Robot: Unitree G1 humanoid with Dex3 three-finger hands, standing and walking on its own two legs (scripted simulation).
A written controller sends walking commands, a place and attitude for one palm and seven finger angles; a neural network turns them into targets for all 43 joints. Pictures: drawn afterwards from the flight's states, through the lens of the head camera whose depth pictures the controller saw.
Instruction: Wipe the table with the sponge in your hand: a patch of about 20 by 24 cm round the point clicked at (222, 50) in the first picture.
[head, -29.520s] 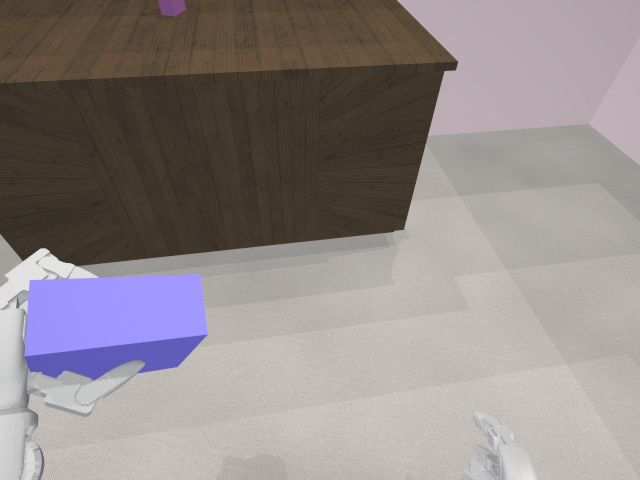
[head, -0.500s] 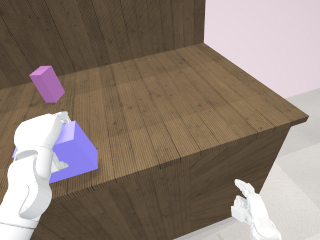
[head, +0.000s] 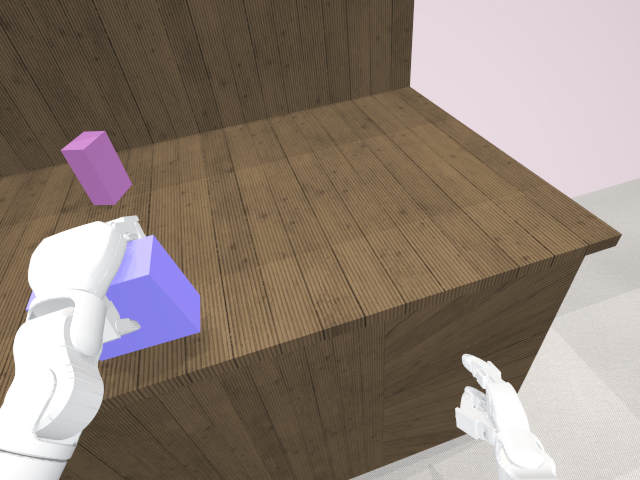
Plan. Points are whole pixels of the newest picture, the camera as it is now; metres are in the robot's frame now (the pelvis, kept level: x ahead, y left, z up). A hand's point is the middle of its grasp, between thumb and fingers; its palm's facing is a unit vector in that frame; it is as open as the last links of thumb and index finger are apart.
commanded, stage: move the sponge above the wiping area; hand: left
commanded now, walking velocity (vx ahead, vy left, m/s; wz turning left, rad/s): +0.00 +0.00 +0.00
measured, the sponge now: (135, 310) +0.25 +0.29 +0.12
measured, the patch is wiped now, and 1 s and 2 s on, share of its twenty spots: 0.00 0.00 0.05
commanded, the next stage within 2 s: lower the sponge onto the table in 0.50 s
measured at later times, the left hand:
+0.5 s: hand (101, 281) +0.24 +0.30 +0.18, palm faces +0.18 -0.06 -0.98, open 10.0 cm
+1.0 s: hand (106, 283) +0.25 +0.30 +0.17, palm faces +0.16 -0.07 -0.98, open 10.0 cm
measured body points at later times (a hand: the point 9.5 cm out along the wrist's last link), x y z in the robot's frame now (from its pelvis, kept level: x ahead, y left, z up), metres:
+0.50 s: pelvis +0.00 +0.00 +0.00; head -0.04 -0.05 +0.45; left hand +0.23 +0.30 +0.23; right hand +0.26 -0.18 -0.06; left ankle +0.05 +0.13 -0.74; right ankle +0.01 -0.08 -0.74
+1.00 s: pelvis +0.00 +0.00 +0.00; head -0.03 -0.05 +0.45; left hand +0.23 +0.30 +0.22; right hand +0.26 -0.18 -0.07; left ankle +0.05 +0.13 -0.74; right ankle +0.01 -0.08 -0.74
